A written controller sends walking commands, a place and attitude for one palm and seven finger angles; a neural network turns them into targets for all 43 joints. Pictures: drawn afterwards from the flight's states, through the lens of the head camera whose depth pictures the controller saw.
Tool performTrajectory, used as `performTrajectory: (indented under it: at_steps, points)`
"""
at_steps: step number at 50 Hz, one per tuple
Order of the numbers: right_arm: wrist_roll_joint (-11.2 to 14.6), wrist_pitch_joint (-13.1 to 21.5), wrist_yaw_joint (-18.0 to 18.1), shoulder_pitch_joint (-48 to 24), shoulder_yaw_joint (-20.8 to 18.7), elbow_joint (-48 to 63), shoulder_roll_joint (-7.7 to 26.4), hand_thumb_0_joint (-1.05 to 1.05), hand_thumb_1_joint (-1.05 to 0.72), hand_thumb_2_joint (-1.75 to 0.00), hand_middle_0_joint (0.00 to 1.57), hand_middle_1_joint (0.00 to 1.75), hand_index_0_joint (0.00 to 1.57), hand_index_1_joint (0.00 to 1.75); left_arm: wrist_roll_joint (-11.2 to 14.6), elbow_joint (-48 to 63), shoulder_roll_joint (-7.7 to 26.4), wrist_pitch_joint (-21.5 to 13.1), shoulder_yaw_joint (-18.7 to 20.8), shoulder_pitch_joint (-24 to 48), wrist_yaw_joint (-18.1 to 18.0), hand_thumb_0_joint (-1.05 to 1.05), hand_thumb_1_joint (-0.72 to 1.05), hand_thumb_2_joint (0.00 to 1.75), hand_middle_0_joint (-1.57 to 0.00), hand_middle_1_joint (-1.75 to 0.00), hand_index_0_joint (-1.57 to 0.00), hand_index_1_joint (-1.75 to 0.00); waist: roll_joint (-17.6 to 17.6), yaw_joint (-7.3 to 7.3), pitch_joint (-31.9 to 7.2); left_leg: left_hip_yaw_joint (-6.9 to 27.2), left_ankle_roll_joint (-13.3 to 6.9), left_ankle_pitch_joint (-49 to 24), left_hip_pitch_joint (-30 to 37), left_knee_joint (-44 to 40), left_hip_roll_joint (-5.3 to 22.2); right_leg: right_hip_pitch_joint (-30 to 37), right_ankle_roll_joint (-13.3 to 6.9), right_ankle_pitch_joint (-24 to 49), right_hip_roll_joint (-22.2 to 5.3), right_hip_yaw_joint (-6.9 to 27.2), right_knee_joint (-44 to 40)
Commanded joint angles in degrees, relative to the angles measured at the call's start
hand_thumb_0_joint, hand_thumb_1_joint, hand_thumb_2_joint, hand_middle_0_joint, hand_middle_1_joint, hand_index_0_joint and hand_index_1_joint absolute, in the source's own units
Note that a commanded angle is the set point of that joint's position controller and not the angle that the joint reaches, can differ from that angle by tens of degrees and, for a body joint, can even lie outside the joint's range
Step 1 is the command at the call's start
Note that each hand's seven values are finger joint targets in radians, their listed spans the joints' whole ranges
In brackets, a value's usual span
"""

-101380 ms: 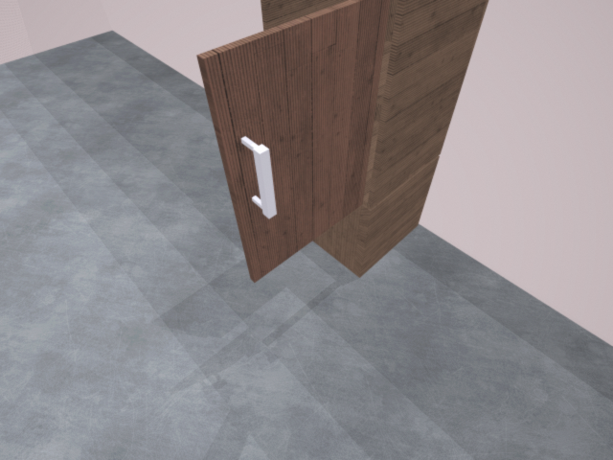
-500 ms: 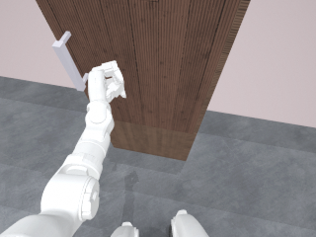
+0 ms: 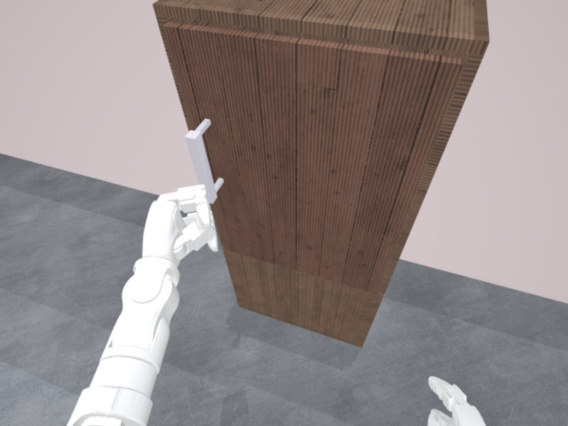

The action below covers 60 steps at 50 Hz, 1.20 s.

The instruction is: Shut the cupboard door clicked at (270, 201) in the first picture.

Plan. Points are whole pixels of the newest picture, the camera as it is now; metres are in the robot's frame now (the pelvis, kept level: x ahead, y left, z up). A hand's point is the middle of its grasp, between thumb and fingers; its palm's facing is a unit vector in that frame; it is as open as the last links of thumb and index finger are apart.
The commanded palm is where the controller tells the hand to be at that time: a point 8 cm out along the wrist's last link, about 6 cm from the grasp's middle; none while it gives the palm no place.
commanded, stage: draw the hand back to the body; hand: left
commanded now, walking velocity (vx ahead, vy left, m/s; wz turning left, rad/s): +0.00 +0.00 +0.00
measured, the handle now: (207, 163) +0.57 +0.18 +0.04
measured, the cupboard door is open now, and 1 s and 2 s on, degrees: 0 0 0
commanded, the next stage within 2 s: step back with the hand held close in 1.10 s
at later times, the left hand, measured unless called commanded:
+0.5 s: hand (75, 287) +0.23 +0.24 +0.15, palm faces +0.29 -0.91 -0.30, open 4.4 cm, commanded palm +0.19 +0.29 +0.18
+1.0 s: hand out of the picture +0.19 +0.27 +0.18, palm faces +0.48 -0.79 -0.37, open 7.3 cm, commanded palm +0.14 +0.31 +0.20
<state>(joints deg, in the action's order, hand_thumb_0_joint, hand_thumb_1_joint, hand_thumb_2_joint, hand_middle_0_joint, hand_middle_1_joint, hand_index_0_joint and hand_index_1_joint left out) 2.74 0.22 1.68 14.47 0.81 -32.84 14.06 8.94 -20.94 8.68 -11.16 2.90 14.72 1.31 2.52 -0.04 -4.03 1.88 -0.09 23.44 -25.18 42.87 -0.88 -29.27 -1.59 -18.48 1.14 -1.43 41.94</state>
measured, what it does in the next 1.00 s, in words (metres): stands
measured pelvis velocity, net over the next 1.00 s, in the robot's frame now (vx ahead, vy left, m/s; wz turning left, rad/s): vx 0.00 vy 0.01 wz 0.01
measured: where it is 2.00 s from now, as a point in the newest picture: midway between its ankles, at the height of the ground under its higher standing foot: outside the picture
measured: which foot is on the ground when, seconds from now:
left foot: down 0.00-1.00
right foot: down 0.00-1.00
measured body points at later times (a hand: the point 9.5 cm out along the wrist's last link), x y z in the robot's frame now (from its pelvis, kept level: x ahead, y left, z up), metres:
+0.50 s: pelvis +0.00 +0.02 +0.03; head -0.02 +0.00 +0.48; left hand +0.21 +0.28 +0.17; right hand +0.19 -0.18 -0.06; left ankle -0.02 +0.12 -0.71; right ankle +0.03 -0.10 -0.71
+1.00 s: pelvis +0.00 +0.01 +0.03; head -0.03 -0.02 +0.48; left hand +0.16 +0.31 +0.20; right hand +0.19 -0.20 -0.06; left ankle -0.02 +0.12 -0.71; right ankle +0.03 -0.10 -0.71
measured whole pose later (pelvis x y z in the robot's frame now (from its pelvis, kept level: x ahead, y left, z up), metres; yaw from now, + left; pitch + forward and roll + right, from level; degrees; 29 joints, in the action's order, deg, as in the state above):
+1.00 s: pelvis +0.00 +0.01 +0.03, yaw +1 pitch -5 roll +0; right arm 1.1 5.8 5.1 11.2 1.7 -37.4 13.2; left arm 3.9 20.7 18.4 -1.7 17.8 -24.9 -6.8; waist 4.2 4.4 0.7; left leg 2.2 -1.0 15.5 -3.5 24.5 -1.7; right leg -7.7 -0.6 -11.6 0.1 -1.3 24.6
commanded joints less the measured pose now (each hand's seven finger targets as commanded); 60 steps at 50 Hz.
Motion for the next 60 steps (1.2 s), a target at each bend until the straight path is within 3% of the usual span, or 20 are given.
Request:
performTrajectory:
  at_steps: [1,2,4,7,13,15,16,20,24,26,28,32,36,37,41,45,48,53,56,60]
  points:
    - [0.2,3.4,1.4,-4.4,-1.5,9.3,6.1,0.00,-0.90,-0.90,0.20,0.30,0.20,0.30,1.6,17.6,9.4,0.0,5.5,12.7,1.2,0.00,0.90,0.90,-1.16,-1.35,-1.16,-1.35,-3.0,0.73,-13.9,-2.4,-1.7,-9.2,1.7,-8.2,-0.6,16.6,0.4,10.5,-1.6,1.2,-7.5]
    - [0.3,2.2,2.2,-6.9,-1.2,9.5,4.2,0.00,-0.90,-0.90,0.20,0.30,0.20,0.30,-3.4,22.3,13.4,0.5,1.9,11.9,-1.2,0.00,0.90,0.90,-1.13,-1.32,-1.13,-1.32,-4.1,0.28,-13.6,-2.1,-2.0,-10.6,3.4,-11.1,-0.5,20.1,0.8,10.2,-3.2,3.7,-10.0]
    - [0.0,1.6,3.1,-8.1,-0.9,10.2,3.9,0.00,-0.90,-0.90,0.20,0.30,0.20,0.30,-3.4,25.4,13.3,2.4,4.1,6.8,-3.3,0.00,0.90,0.90,-1.08,-1.26,-1.08,-1.26,-5.4,0.65,-11.8,-1.9,-2.1,-11.6,4.3,-12.5,-0.2,21.6,1.1,10.5,-3.2,3.0,-11.3]
    - [-0.1,0.9,3.9,-9.4,-0.2,9.7,3.5,0.00,-0.90,-0.90,0.20,0.30,0.20,0.30,-3.9,29.2,14.8,4.5,5.5,1.2,-4.4,0.00,0.90,0.90,-1.00,-1.17,-1.00,-1.17,-4.0,1.13,-8.2,-1.7,-2.1,-13.8,7.4,-15.1,0.3,22.8,0.9,12.5,-3.0,2.2,-13.4]
    - [-0.6,1.8,4.1,-10.6,0.7,9.3,3.7,0.00,-0.90,-0.90,0.20,0.30,0.20,0.30,-4.7,37.2,13.0,6.5,3.8,-5.4,-5.4,0.00,0.90,0.90,-0.83,-0.99,-0.83,-0.99,1.1,0.78,-2.4,-0.3,-1.5,-13.3,12.4,-20.2,1.0,22.6,0.3,9.7,-2.1,0.7,-17.3]
    - [-0.9,2.4,4.0,-10.6,0.7,9.0,3.8,0.00,-0.90,-0.90,0.20,0.30,0.20,0.30,-4.8,39.3,13.5,6.8,4.7,-8.2,-5.9,0.00,0.90,0.90,-0.78,-0.93,-0.78,-0.93,0.9,0.89,-1.9,0.0,-1.4,-13.8,13.8,-21.4,1.2,23.2,0.3,10.2,-1.9,0.4,-18.1]
    - [-1.0,2.7,4.1,-10.6,0.5,8.8,4.2,0.00,-0.90,-0.90,0.20,0.30,0.20,0.30,-4.9,40.1,14.3,7.0,5.6,-10.5,-6.0,0.00,0.90,0.90,-0.75,-0.90,-0.75,-0.90,-1.1,1.24,-2.0,0.3,-1.5,-14.7,14.0,-21.9,1.4,24.2,0.3,10.7,-1.7,0.2,-18.6]
    - [-1.6,3.7,3.8,-11.0,0.6,8.4,4.1,0.00,-0.90,-0.90,0.20,0.30,0.20,0.30,-5.0,46.2,16.5,6.7,9.1,-15.1,-6.9,0.00,0.90,0.90,-0.64,-0.78,-0.64,-0.78,1.4,1.89,-2.5,0.6,-1.1,-16.3,15.2,-23.3,1.5,26.3,0.2,11.8,-1.9,0.0,-19.1]
    - [-1.7,4.5,3.6,-11.4,0.4,7.7,3.8,0.00,-0.90,-0.90,0.20,0.30,0.20,0.30,-5.2,49.7,18.1,6.5,12.8,-20.6,-7.4,0.00,0.90,0.90,-0.53,-0.66,-0.53,-0.66,1.7,2.40,-1.0,1.2,-0.5,-16.7,14.7,-24.3,1.7,27.4,0.2,11.6,-1.8,-0.3,-19.6]
    - [-1.9,5.1,3.6,-11.6,0.1,7.2,4.2,0.00,-0.90,-0.90,0.20,0.30,0.20,0.30,-5.2,51.1,20.8,6.3,16.5,-23.6,-7.8,0.00,0.90,0.90,-0.47,-0.60,-0.47,-0.60,1.5,3.08,-0.9,1.0,-0.6,-18.1,14.3,-24.2,1.7,28.3,0.2,12.7,-1.6,-0.2,-20.2]
    - [-1.9,5.5,3.5,-11.5,0.1,7.2,3.7,0.00,-0.90,-0.90,0.20,0.30,0.20,0.30,-5.1,52.6,20.3,6.2,17.2,-26.1,-7.9,0.00,0.90,0.90,-0.42,-0.54,-0.42,-0.54,2.7,3.13,-0.2,0.9,-0.3,-18.7,14.4,-24.3,1.8,28.3,0.2,12.9,-1.8,-0.4,-19.8]
    - [-1.7,6.1,3.5,-11.2,-0.4,6.9,4.0,0.00,-0.90,-0.90,0.20,0.30,0.20,0.30,-4.7,53.0,21.3,6.2,20.8,-32.2,-8.1,0.00,0.90,0.90,-0.31,-0.42,-0.31,-0.42,0.9,3.56,0.9,0.5,-0.2,-19.0,14.0,-24.3,1.9,28.5,0.3,13.2,-1.7,-0.2,-20.2]
    - [-1.6,7.0,3.5,-11.0,-1.0,6.5,4.3,0.00,-0.90,-0.90,0.20,0.30,0.20,0.30,-4.6,54.6,24.2,5.7,25.7,-36.3,-8.5,0.00,0.90,0.90,-0.20,-0.30,-0.20,-0.30,2.3,4.22,1.6,0.2,-0.2,-19.0,13.5,-24.1,1.9,28.4,0.3,13.2,-1.5,0.0,-20.5]
    - [-1.6,7.1,3.5,-11.0,-0.8,6.2,4.1,0.00,-0.90,-0.90,0.20,0.30,0.20,0.30,-4.8,54.1,21.3,5.7,22.6,-35.4,-8.3,0.00,0.90,0.90,-0.20,-0.30,-0.20,-0.30,1.3,3.51,2.6,0.1,-0.4,-18.6,13.8,-24.0,1.8,27.2,0.4,12.5,-1.8,0.1,-20.6]
    - [-1.7,8.2,3.7,-10.8,-1.2,5.3,5.2,0.00,-0.90,-0.90,0.20,0.30,0.20,0.30,-5.5,53.5,19.9,5.8,19.7,-30.5,-8.7,0.00,0.90,0.90,-0.20,-0.30,-0.20,-0.30,1.7,2.39,5.6,0.2,-1.0,-14.0,14.1,-24.3,1.7,23.9,0.7,8.5,-1.9,0.2,-21.6]
    - [-1.9,8.9,4.1,-10.8,-1.2,5.4,4.8,0.00,-0.90,-0.90,0.20,0.30,0.20,0.30,-5.6,54.0,21.8,5.3,21.6,-31.2,-9.4,0.00,0.90,0.90,-0.20,-0.30,-0.20,-0.30,-0.8,3.33,1.8,0.0,-1.6,-14.0,15.0,-23.8,1.2,25.7,0.7,7.9,-2.1,0.3,-20.9]
    - [-2.0,9.3,4.1,-11.1,-1.1,5.3,4.3,0.00,-0.90,-0.90,0.20,0.30,0.20,0.30,-5.5,56.3,23.0,4.7,23.0,-32.4,-9.5,0.00,0.90,0.90,-0.20,-0.30,-0.20,-0.30,2.1,3.95,-0.5,-0.3,-1.3,-16.9,15.3,-23.3,1.0,27.9,0.4,10.6,-2.4,0.6,-20.4]
    - [-1.9,9.6,4.0,-11.5,-0.8,5.2,3.8,0.00,-0.90,-0.90,0.20,0.30,0.20,0.30,-5.3,55.0,23.0,4.8,23.7,-33.9,-9.3,0.00,0.90,0.90,-0.20,-0.30,-0.20,-0.30,3.2,4.12,3.3,-0.8,-1.0,-16.7,14.1,-23.5,1.2,26.7,0.4,10.3,-2.3,0.9,-21.2]
    - [-1.9,9.4,4.0,-11.3,-1.1,4.9,4.0,0.00,-0.90,-0.90,0.20,0.30,0.20,0.30,-5.0,51.8,22.1,5.1,23.6,-35.9,-8.8,0.00,0.90,0.90,-0.20,-0.30,-0.20,-0.30,0.5,4.04,5.1,-1.0,-1.3,-16.9,13.9,-23.2,1.4,25.5,0.5,10.2,-2.1,1.2,-22.2]
    - [-1.7,9.0,3.8,-11.1,-1.3,5.4,4.0,0.00,-0.90,-0.90,0.20,0.30,0.20,0.30,-4.9,52.8,21.6,4.6,22.8,-35.3,-8.6,0.00,0.90,0.90,-0.20,-0.30,-0.20,-0.30,0.0,3.65,4.0,-1.6,-1.6,-15.2,14.6,-23.0,1.3,25.1,0.9,7.7,-2.4,1.6,-22.4]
